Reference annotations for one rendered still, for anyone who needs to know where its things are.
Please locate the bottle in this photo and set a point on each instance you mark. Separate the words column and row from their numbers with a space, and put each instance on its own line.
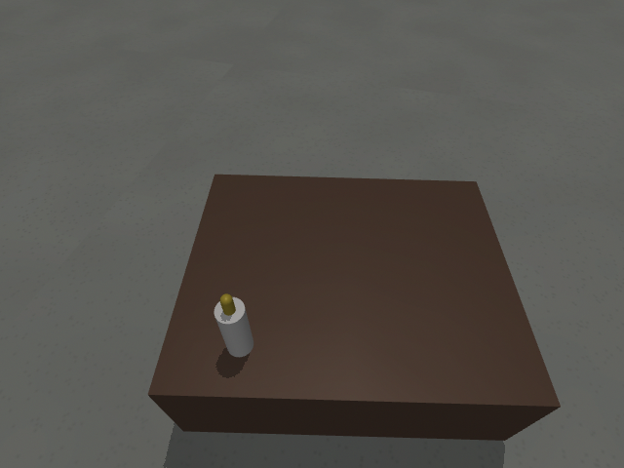
column 231, row 316

